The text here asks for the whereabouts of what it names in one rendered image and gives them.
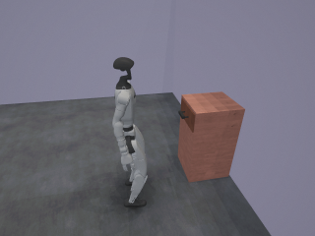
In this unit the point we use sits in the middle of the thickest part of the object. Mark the right robot hand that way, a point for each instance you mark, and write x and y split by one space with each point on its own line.
127 159

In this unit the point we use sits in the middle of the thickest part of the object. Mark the handle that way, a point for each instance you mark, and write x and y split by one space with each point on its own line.
182 115

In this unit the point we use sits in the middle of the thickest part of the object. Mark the robot head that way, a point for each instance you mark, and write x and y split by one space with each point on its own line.
123 64

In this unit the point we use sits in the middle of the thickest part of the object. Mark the right robot shin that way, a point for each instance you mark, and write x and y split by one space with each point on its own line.
137 186

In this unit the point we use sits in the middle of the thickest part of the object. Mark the robot right forearm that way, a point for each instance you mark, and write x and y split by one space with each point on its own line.
120 138

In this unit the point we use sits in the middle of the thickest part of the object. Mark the drawer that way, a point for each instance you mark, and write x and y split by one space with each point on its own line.
190 120

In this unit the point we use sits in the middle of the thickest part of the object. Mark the robot right upper arm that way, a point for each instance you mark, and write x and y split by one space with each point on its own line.
122 102

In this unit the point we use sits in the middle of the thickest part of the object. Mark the cabinet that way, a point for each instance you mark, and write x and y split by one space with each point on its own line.
208 152

